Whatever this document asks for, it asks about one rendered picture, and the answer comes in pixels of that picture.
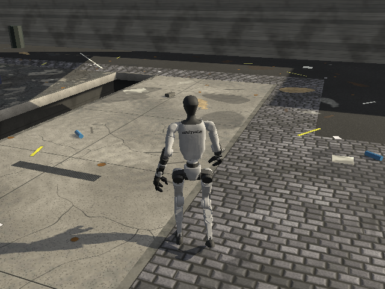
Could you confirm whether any right robot forearm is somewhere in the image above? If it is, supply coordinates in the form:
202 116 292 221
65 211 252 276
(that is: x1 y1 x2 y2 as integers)
214 144 222 160

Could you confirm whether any left robot forearm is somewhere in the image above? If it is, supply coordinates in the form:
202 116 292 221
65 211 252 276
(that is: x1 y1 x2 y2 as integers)
155 148 169 177

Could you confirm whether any left robot upper arm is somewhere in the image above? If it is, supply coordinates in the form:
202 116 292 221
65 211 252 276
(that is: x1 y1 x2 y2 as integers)
164 122 179 157

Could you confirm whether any robot torso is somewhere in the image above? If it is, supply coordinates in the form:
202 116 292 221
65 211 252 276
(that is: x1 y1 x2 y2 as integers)
178 118 206 181

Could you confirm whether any robot left hand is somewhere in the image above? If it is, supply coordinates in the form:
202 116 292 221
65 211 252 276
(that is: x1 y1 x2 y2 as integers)
153 175 168 192

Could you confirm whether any left robot foot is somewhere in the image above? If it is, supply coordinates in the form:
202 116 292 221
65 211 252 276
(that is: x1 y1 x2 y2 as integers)
175 230 183 245

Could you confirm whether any robot right hand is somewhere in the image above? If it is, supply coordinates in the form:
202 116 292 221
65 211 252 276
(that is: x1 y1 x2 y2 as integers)
208 156 222 166

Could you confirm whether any right robot upper arm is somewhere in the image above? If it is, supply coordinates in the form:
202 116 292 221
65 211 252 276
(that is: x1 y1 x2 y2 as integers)
204 120 221 152

